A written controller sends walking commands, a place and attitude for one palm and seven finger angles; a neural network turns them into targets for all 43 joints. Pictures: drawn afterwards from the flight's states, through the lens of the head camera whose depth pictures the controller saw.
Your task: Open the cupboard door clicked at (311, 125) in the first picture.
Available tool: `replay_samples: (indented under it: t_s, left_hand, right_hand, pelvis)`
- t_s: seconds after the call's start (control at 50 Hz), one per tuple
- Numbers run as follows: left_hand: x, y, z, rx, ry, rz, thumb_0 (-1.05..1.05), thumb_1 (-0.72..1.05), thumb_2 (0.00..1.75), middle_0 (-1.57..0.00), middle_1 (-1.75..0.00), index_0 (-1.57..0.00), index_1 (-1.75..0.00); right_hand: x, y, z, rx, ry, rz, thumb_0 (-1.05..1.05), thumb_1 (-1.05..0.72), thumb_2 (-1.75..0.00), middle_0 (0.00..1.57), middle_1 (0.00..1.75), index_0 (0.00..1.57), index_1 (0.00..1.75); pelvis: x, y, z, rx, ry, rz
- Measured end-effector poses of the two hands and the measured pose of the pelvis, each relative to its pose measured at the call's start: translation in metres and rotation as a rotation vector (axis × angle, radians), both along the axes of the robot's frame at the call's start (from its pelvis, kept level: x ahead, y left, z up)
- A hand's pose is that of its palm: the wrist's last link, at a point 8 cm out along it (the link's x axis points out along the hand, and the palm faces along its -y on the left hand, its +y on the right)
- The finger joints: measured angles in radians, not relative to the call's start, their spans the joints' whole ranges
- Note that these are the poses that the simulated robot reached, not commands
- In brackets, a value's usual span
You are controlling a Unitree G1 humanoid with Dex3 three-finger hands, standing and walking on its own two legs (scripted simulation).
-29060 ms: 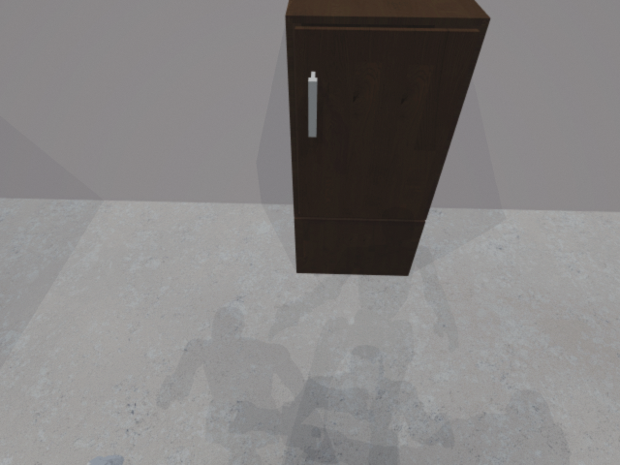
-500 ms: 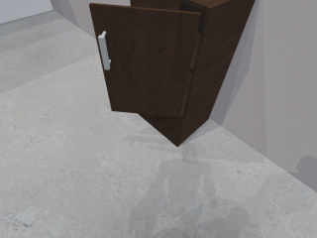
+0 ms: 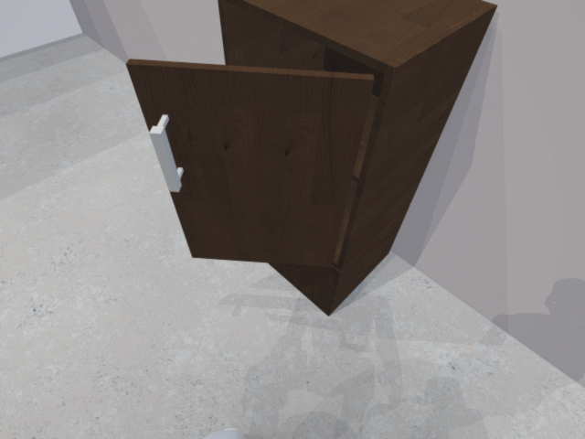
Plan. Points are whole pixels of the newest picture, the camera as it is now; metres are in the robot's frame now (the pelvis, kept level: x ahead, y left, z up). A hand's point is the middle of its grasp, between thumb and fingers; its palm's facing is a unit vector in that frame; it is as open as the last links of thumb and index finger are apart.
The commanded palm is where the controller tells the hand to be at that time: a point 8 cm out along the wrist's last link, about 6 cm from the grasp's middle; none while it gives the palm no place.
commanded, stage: come to a stop and stand still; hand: left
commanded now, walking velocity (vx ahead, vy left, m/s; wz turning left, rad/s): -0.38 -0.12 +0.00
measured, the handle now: (169, 154) +0.60 +0.29 +0.00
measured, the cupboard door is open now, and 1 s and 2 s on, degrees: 40 40 40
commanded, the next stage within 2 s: none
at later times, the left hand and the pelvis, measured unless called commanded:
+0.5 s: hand out of the picture +0.13 +0.19 -0.17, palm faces +0.00 -0.96 -0.28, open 7.3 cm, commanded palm none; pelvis +0.04 -0.02 -0.01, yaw -1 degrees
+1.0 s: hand out of the picture +0.07 +0.20 -0.18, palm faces -0.04 -0.97 -0.26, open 7.3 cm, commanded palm none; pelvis +0.04 +0.01 -0.01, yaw -2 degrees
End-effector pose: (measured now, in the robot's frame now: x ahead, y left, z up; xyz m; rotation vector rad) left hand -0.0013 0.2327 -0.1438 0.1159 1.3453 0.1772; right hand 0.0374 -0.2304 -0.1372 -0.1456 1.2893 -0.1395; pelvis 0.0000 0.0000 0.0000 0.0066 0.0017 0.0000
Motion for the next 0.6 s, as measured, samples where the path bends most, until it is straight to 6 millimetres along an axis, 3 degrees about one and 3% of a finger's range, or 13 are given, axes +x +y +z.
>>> replay_samples:
  t_s: [0.1,0.16,0.24,0.4,0.5,0.6]
  left_hand:
    - [0.01,0.019,-0.023,-0.011,0.106,0.01,0.0,0.92,0.9,-0.2,-0.3,-0.2,-0.3]
    - [0.028,0.023,-0.022,-0.007,0.122,0.005,0.0,0.92,0.9,-0.2,-0.3,-0.2,-0.3]
    - [0.061,0.026,-0.015,0.005,0.079,-0.015,0.0,0.91,0.9,-0.2,-0.3,-0.2,-0.3]
    - [0.116,0.018,0.003,0.078,-0.092,-0.066,0.0,0.91,0.9,-0.2,-0.3,-0.2,-0.3]
    - [0.12,0.001,0.007,0.098,-0.125,-0.09,0.0,0.91,0.9,-0.2,-0.3,-0.2,-0.3]
    - [0.118,-0.017,0.007,0.052,-0.115,-0.095,0.0,0.91,0.9,-0.2,-0.3,-0.2,-0.3]
  right_hand:
    - [0.061,0.024,-0.008,-0.034,-0.083,0.028,0.01,-0.91,-0.9,0.2,0.3,0.2,0.3]
    - [0.08,0.033,-0.005,-0.042,-0.088,0.028,0.0,-0.91,-0.9,0.2,0.3,0.2,0.3]
    - [0.093,0.031,-0.004,-0.045,-0.083,0.015,0.0,-0.91,-0.9,0.2,0.3,0.2,0.3]
    - [0.081,-0.015,-0.011,-0.059,-0.062,-0.031,0.0,-0.9,-0.9,0.2,0.3,0.21,0.3]
    - [0.063,-0.042,-0.017,-0.052,-0.016,-0.061,0.01,-0.9,-0.9,0.2,0.3,0.2,0.3]
    - [0.042,-0.045,-0.008,-0.055,0.034,-0.074,0.01,-0.91,-0.9,0.2,0.3,0.2,0.3]
  pelvis:
    - [0.036,0.02,-0.016,-0.004,-0.009,-0.021]
    - [0.045,0.024,-0.013,-0.001,-0.008,-0.021]
    - [0.049,0.024,-0.009,-0.013,-0.003,-0.026]
    - [0.044,-0.001,-0.012,-0.016,-0.006,-0.032]
    - [0.044,-0.016,-0.014,0.003,-0.013,-0.019]
    - [0.048,-0.019,-0.005,0.013,-0.009,-0.023]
